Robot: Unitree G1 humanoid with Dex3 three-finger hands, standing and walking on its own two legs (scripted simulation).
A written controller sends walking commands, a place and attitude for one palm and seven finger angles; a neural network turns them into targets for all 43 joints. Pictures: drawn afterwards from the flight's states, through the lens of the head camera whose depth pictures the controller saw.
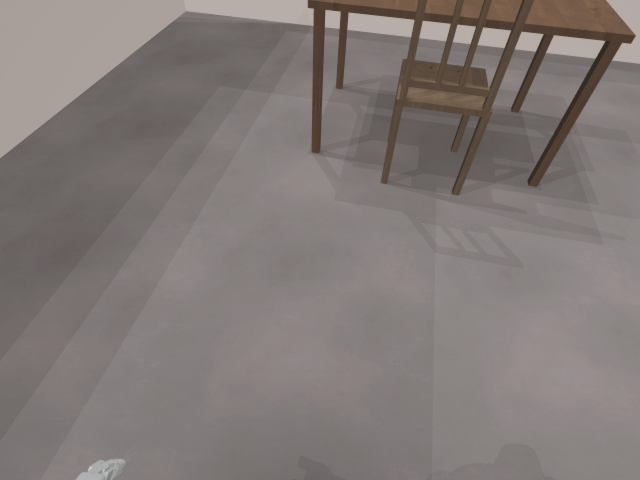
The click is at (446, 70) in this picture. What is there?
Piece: chair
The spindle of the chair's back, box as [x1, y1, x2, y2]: [436, 0, 463, 83]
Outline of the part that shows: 463,0 457,0 436,78 437,83 441,82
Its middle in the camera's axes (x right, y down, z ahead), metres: +0.46 -0.72 +1.38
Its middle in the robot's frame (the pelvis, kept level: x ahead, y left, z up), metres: +1.53 -0.39 -0.07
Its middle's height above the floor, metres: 0.70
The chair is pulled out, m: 0.00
